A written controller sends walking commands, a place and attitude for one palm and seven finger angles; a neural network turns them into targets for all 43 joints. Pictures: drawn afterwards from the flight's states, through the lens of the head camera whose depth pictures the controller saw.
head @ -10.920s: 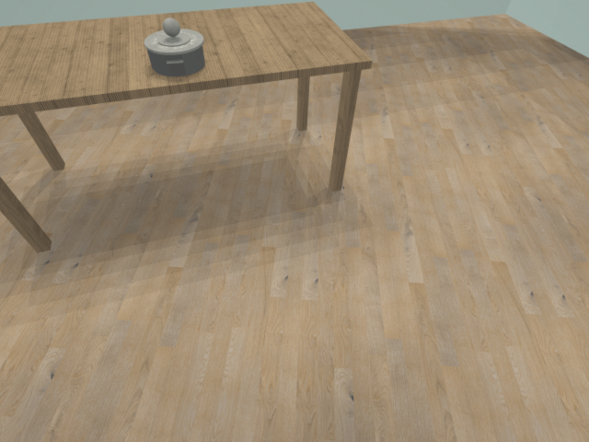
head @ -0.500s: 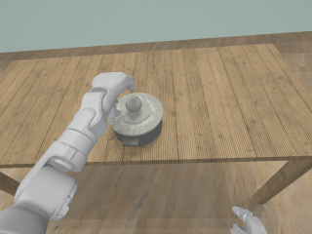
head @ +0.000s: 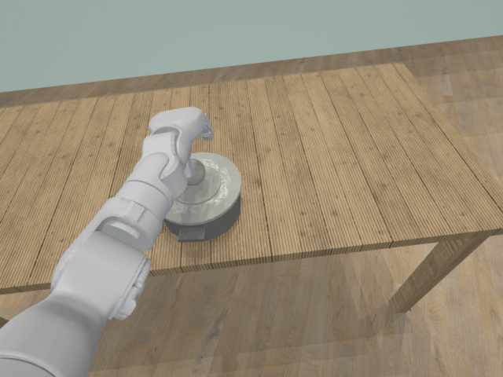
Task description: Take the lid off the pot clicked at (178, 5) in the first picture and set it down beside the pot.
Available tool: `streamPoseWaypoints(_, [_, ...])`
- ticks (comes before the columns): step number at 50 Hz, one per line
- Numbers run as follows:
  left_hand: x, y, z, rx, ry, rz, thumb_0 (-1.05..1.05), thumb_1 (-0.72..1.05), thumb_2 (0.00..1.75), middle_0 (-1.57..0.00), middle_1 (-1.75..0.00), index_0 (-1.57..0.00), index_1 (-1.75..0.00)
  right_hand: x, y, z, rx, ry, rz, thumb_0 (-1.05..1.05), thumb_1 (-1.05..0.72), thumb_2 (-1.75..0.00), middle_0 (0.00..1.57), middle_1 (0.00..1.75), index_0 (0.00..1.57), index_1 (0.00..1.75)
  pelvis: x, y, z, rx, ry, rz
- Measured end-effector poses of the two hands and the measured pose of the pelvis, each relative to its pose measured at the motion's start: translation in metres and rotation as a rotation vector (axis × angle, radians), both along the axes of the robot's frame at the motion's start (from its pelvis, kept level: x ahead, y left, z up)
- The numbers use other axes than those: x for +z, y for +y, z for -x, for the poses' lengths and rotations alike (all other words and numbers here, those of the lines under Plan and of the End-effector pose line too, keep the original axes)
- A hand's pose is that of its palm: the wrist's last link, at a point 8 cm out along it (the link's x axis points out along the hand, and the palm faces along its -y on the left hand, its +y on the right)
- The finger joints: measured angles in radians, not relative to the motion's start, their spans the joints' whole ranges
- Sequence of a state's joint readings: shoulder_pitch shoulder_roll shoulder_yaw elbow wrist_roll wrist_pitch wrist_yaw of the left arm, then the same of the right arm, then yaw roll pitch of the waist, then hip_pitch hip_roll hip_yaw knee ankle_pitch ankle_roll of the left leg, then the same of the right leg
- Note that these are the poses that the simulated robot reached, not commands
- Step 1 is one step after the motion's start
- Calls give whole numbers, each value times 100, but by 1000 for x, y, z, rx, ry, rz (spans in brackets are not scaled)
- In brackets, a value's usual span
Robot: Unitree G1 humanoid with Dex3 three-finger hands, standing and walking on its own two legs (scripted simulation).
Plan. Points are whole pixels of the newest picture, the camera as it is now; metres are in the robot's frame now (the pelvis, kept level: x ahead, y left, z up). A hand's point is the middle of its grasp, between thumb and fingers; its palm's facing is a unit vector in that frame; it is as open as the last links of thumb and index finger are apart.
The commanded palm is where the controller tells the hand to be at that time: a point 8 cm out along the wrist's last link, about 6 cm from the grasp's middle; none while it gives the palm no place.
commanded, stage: move the open hand above the knob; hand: left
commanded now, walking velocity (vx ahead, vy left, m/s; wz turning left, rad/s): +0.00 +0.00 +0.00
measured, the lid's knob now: (192, 172) +0.50 +0.10 +0.02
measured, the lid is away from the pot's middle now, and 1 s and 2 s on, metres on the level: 0.00 0.00 0.00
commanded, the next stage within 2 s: lower the open fingers around the knob in 0.40 s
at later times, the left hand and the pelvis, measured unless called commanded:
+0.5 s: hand (185, 156) +0.46 +0.09 +0.10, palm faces -0.30 -0.06 -0.95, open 10.7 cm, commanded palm +0.46 +0.09 +0.17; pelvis +0.00 -0.01 +0.00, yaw +1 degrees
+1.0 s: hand (184, 167) +0.46 +0.10 +0.07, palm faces -0.33 -0.06 -0.94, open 10.7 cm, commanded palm +0.46 +0.10 +0.13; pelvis +0.00 +0.00 +0.00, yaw +0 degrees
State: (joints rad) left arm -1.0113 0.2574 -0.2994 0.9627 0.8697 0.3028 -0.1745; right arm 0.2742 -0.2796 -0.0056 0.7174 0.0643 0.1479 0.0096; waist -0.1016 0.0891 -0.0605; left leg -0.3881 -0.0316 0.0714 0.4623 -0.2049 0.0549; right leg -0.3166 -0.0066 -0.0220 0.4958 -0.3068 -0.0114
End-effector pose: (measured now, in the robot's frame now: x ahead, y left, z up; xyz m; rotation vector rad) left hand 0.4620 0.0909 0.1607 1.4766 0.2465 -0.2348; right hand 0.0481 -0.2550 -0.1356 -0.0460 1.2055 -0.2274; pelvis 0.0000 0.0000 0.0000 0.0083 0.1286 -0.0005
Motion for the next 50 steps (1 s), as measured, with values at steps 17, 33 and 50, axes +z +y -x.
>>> streamPoseWaypoints(17, [6, 4, 6, -2, -25, -28, 0, -34, 140, -80, -8, -80, -9, 11, -1, -58, 60, -143, 3, 1, -91, -90, 20, 30, 20, 30, 0, -6, -2, 17, -5, -1])
streamPoseWaypoints(33, [0, -1, 1, 2, -10, -47, 0, -34, 140, -79, -8, -80, -9, 9, 0, -56, 59, -112, 1, 1, -91, -90, 20, 30, 20, 30, -1, -8, -2, 15, 6, -1])
streamPoseWaypoints(50, [-30, 11, 0, 18, 29, -31, 0, -34, 140, -79, -8, -79, -9, 5, -6, -21, 5, -26, 25, 1, -91, -90, 20, 30, 20, 30, -1, -4, -3, 0, 22, 4])
